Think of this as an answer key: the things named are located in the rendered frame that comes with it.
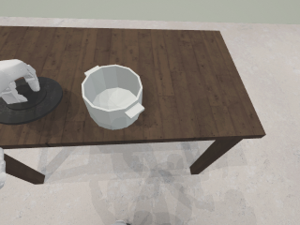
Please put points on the robot left hand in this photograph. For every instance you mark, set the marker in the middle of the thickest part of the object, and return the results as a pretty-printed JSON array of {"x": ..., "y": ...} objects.
[{"x": 15, "y": 69}]

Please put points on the lid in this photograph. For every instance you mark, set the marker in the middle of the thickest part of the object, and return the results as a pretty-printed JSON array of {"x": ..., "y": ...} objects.
[{"x": 38, "y": 105}]

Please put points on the knob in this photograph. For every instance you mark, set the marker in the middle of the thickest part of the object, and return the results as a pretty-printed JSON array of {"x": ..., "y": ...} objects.
[{"x": 24, "y": 90}]

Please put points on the pot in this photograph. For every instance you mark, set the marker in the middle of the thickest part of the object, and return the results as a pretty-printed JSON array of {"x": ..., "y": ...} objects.
[{"x": 113, "y": 96}]

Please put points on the left robot forearm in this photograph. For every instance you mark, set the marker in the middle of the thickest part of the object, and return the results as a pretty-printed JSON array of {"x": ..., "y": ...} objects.
[{"x": 4, "y": 83}]

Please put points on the table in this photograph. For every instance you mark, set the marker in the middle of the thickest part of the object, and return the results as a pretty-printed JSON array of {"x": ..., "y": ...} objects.
[{"x": 191, "y": 90}]

